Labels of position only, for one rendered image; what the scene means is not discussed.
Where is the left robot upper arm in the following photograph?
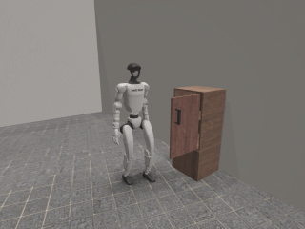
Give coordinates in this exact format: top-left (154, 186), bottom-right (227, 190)
top-left (141, 82), bottom-right (150, 105)

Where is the robot right shin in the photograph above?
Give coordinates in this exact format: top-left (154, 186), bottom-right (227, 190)
top-left (123, 154), bottom-right (132, 176)

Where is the robot right hand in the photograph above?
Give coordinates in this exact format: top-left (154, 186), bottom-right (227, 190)
top-left (112, 128), bottom-right (121, 145)

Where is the handle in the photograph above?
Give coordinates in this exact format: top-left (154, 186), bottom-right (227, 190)
top-left (174, 109), bottom-right (181, 125)

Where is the right robot forearm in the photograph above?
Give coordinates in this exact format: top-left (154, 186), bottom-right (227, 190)
top-left (112, 103), bottom-right (120, 129)

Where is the right robot upper arm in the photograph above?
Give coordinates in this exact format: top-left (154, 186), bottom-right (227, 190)
top-left (114, 83), bottom-right (127, 110)

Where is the robot right foot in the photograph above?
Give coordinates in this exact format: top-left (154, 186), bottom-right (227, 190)
top-left (122, 173), bottom-right (133, 185)

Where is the cupboard door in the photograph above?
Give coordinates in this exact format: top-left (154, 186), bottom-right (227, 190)
top-left (170, 94), bottom-right (201, 159)

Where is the left robot forearm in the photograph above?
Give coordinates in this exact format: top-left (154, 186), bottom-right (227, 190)
top-left (142, 104), bottom-right (149, 121)

